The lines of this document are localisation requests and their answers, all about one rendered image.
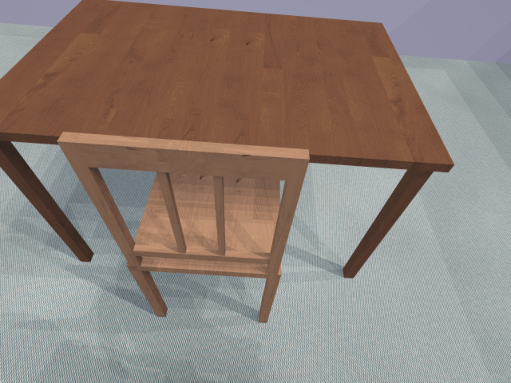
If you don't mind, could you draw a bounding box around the table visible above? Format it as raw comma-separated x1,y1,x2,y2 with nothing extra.
0,0,454,278

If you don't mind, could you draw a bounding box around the chair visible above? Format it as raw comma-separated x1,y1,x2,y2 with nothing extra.
57,132,310,323

